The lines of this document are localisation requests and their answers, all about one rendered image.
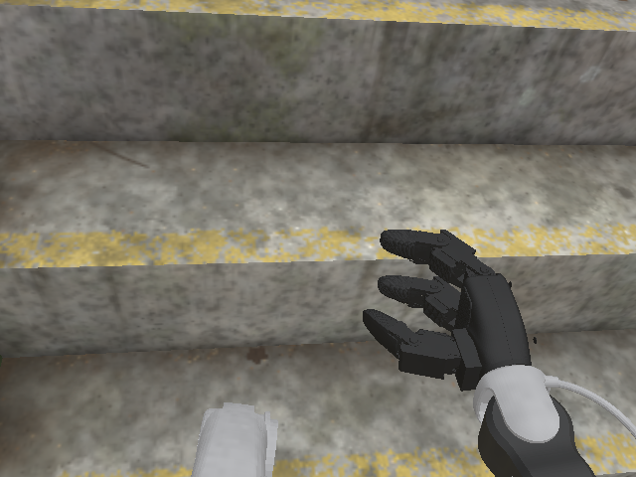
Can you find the robot left shin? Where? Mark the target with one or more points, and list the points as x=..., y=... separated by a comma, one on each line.
x=206, y=415

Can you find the robot left thigh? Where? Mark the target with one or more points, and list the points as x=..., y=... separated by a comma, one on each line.
x=236, y=442

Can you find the robot right hand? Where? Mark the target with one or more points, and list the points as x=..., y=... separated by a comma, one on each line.
x=487, y=329

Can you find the robot right forearm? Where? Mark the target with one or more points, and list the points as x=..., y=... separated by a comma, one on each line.
x=525, y=432

